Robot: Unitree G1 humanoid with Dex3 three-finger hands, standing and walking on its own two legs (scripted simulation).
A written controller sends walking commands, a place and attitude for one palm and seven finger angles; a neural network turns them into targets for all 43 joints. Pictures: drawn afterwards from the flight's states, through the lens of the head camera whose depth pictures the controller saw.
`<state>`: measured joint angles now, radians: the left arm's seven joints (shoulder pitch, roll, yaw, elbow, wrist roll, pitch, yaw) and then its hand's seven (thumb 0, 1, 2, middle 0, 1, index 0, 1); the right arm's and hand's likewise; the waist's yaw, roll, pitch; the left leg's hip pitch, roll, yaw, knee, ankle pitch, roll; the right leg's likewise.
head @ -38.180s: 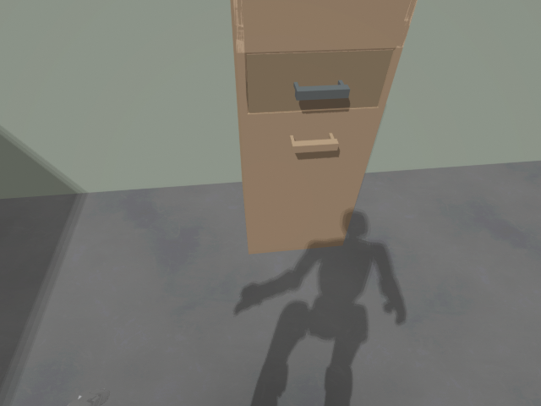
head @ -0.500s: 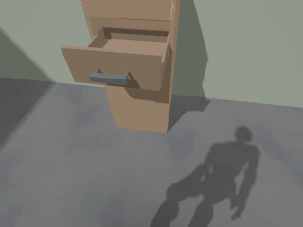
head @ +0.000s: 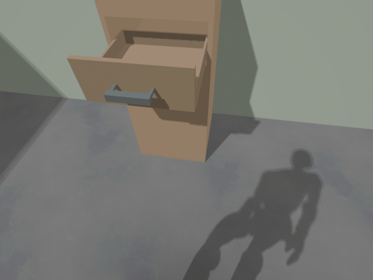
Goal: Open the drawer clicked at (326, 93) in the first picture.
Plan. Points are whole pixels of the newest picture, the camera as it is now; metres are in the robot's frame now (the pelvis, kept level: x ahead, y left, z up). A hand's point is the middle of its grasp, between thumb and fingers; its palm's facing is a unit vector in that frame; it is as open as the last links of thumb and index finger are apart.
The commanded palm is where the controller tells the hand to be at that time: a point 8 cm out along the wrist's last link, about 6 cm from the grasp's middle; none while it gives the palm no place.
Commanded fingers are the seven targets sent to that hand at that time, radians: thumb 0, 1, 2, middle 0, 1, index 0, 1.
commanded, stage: look to check the result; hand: left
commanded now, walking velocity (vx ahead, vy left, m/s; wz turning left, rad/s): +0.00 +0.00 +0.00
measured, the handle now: (130, 93) +0.62 +0.21 +0.03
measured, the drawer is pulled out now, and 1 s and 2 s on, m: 0.29 0.29 0.29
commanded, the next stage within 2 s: stand and wait in 0.14 s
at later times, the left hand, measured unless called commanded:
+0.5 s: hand out of the picture +0.01 +0.16 -0.17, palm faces +0.03 -0.98 -0.20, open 7.4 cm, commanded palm none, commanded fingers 0.00 0.90 0.90 -0.20 -0.30 -0.20 -0.30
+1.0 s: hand out of the picture +0.01 +0.16 -0.17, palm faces +0.04 -0.98 -0.19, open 7.4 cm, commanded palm none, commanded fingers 0.00 0.90 0.90 -0.20 -0.30 -0.20 -0.30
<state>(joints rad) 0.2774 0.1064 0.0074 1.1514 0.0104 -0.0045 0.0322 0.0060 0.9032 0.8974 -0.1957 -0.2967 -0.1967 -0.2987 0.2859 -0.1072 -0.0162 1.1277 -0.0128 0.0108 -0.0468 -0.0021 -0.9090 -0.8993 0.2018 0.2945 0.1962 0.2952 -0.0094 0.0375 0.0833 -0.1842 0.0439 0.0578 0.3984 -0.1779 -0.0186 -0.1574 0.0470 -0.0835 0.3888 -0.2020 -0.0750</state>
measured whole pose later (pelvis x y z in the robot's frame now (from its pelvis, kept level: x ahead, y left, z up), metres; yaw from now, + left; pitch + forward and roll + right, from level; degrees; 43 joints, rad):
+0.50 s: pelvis +0.02 -0.01 +0.00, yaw +0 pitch -2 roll +0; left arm 0.27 0.11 0.01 1.15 0.01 -0.01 0.04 0.01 0.90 0.90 -0.20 -0.30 -0.20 -0.30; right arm 0.30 -0.12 -0.02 1.14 -0.01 0.02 -0.05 0.00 -0.91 -0.90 0.20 0.29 0.20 0.30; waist -0.01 0.04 0.08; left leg -0.16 0.06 0.05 0.39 -0.20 -0.03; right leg -0.12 0.06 -0.09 0.36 -0.22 -0.08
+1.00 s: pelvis +0.02 +0.00 +0.00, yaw +0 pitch -2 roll +0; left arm 0.27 0.12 0.01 1.15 0.01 -0.01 0.04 0.01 0.90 0.90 -0.20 -0.30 -0.20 -0.30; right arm 0.29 -0.11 -0.01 1.14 -0.01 0.01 -0.05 0.00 -0.91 -0.90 0.20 0.29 0.20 0.30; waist -0.01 0.03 0.08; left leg -0.15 0.05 0.06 0.38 -0.21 -0.02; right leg -0.11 0.05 -0.08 0.36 -0.22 -0.07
